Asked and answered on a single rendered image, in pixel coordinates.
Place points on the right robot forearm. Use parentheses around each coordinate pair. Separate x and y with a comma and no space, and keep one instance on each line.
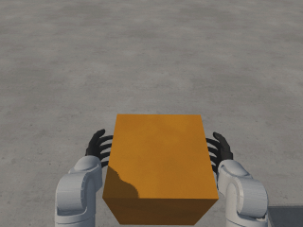
(246,199)

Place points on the left robot forearm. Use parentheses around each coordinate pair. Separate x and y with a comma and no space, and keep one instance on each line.
(75,197)

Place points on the right robot hand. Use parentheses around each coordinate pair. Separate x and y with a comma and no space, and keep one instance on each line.
(223,151)

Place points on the carton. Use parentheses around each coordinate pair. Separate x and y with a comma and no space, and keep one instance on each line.
(159,170)

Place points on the left robot hand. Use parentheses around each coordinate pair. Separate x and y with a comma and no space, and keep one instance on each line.
(95,148)

